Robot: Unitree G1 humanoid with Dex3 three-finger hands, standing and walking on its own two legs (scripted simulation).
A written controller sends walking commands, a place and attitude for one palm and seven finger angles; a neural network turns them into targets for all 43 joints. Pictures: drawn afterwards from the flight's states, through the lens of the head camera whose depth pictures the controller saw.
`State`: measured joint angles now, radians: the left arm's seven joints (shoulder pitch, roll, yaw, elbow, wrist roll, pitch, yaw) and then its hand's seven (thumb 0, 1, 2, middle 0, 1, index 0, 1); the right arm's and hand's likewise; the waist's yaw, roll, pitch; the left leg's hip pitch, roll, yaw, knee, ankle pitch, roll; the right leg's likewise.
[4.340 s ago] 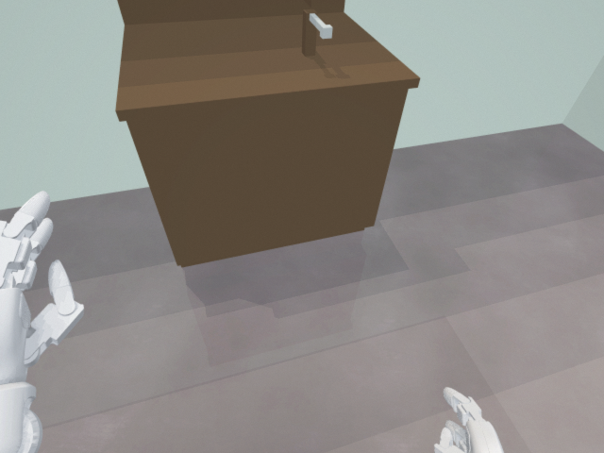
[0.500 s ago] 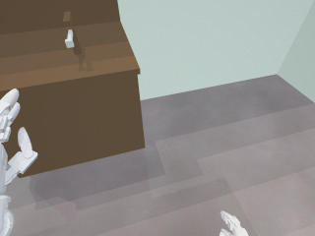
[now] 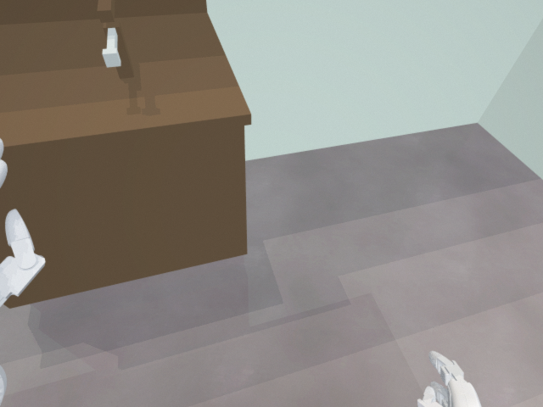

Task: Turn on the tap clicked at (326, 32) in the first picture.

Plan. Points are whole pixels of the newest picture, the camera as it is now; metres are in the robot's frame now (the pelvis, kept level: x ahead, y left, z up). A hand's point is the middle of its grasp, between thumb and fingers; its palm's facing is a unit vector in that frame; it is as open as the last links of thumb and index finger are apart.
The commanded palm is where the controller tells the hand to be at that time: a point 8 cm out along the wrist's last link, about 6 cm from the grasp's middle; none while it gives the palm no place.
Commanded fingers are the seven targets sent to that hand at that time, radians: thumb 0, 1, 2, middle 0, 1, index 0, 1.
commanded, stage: take the last steps up to it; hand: left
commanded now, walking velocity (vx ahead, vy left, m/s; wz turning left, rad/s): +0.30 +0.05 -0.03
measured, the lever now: (111, 57) +0.72 +0.39 +0.13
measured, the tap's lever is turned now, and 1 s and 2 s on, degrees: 0 0 0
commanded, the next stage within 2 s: come to a stop and stand still in 1.22 s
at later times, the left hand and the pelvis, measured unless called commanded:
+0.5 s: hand (106, 193) +0.32 +0.23 +0.17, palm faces +0.43 -0.80 -0.41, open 7.4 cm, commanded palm +0.26 +0.27 +0.19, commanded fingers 0.00 0.90 0.90 -0.20 -0.30 -0.20 -0.30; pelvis +0.10 -0.01 +0.00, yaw +0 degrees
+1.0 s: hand (121, 120) +0.44 +0.25 +0.19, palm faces +0.37 -0.85 -0.37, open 7.4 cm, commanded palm +0.38 +0.30 +0.19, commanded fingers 0.00 0.90 0.90 -0.20 -0.30 -0.20 -0.30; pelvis +0.21 +0.02 +0.01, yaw -2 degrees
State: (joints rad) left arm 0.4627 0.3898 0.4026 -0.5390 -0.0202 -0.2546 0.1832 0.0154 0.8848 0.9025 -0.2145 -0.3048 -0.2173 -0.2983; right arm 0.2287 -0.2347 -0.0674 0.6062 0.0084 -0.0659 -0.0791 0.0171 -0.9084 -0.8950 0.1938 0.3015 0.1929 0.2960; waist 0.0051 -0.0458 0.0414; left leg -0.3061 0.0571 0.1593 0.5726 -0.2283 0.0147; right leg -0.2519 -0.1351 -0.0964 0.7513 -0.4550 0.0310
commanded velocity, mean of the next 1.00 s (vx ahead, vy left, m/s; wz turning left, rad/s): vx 0.27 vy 0.04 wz -0.02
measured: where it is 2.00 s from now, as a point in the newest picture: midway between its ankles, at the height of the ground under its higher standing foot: (268, 389)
